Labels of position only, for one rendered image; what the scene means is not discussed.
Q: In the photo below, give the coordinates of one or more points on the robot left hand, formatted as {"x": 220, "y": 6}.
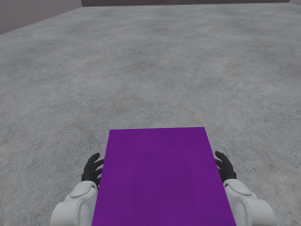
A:
{"x": 90, "y": 170}

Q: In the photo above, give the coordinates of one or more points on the carton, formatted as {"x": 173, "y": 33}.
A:
{"x": 161, "y": 177}

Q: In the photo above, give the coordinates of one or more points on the robot right hand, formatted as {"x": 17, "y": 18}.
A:
{"x": 226, "y": 168}

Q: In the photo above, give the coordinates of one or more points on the left robot forearm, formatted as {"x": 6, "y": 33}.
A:
{"x": 78, "y": 207}

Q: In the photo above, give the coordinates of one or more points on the right robot forearm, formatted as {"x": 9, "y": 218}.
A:
{"x": 245, "y": 206}

